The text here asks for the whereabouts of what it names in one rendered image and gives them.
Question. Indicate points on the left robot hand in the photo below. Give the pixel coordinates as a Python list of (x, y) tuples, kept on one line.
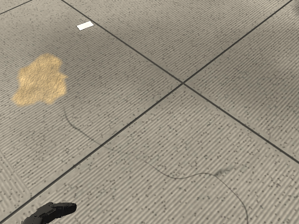
[(49, 211)]

